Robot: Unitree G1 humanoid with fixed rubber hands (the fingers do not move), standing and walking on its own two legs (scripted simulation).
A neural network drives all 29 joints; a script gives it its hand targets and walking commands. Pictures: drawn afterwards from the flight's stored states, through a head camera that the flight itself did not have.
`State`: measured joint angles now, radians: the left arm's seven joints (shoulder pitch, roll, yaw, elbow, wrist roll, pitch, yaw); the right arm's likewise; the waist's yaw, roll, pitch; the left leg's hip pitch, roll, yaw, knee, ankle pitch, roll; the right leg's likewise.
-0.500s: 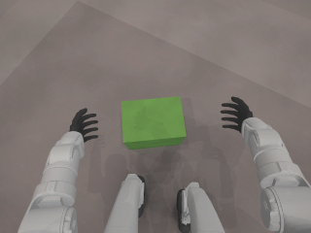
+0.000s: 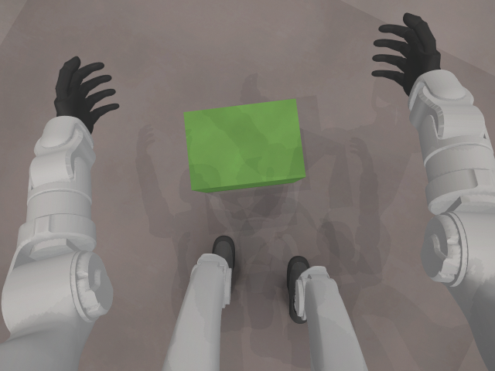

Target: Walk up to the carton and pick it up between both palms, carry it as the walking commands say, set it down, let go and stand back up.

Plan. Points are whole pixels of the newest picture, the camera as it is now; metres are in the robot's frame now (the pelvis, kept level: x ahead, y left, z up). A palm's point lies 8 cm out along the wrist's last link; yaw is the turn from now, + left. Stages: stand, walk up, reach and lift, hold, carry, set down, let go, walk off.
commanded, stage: reach and lift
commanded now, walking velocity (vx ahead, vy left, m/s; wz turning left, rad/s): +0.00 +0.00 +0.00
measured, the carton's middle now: (245, 151) +0.49 +0.07 -0.54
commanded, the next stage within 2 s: none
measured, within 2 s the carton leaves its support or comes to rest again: neither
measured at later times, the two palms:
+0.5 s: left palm (105, 113) +0.48 +0.30 -0.17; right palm (383, 85) +0.55 -0.17 -0.17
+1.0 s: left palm (140, 133) +0.48 +0.30 -0.33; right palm (350, 115) +0.55 -0.16 -0.33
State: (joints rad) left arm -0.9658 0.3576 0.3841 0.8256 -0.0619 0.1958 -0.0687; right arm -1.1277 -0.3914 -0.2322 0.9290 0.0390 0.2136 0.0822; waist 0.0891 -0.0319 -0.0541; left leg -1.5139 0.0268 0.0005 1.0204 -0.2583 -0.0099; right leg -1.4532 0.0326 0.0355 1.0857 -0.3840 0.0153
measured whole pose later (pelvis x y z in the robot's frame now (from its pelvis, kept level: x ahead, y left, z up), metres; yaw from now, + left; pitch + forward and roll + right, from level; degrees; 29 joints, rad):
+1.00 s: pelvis -0.05 +0.00 -0.21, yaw -1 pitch +46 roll -1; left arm -1.35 0.46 0.38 0.96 -0.09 0.20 -0.03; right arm -1.47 -0.48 -0.15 1.02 0.10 0.23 0.02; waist 0.10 -0.03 0.14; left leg -2.22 0.01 -0.03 1.86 -0.44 -0.02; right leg -2.13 0.05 0.02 1.93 -0.61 0.03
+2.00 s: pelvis -0.06 +0.00 -0.29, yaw -1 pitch +36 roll +1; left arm -1.50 0.47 0.27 1.17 -0.18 0.08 0.03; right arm -1.59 -0.46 -0.02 1.12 0.19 0.16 -0.06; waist 0.11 -0.03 0.45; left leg -2.28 0.04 -0.02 2.15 -0.49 -0.02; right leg -2.21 0.04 0.01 2.24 -0.65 0.01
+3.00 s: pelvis -0.06 +0.00 -0.29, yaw -2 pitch +36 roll +2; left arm -1.47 0.41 0.26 1.03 -0.14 0.19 0.03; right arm -1.62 -0.40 -0.09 1.10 0.10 0.21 -0.07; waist 0.12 -0.05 0.43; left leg -2.29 0.05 -0.01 2.15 -0.49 -0.01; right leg -2.25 0.09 0.04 2.23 -0.62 0.03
